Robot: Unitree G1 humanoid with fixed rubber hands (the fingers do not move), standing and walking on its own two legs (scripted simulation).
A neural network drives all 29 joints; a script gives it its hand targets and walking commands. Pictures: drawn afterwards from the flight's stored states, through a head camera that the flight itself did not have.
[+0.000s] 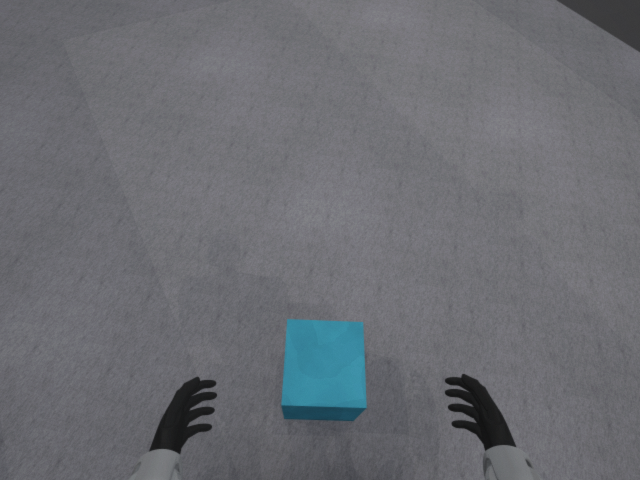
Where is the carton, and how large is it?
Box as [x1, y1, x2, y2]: [281, 319, 366, 420]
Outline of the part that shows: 287,319 281,403 284,418 353,420 366,407 362,322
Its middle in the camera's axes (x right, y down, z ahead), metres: +0.01 +0.36 +1.06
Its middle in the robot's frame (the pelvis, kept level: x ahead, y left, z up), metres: +0.40 -0.03 -0.64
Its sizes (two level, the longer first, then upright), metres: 0.210 0.200 0.250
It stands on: the floor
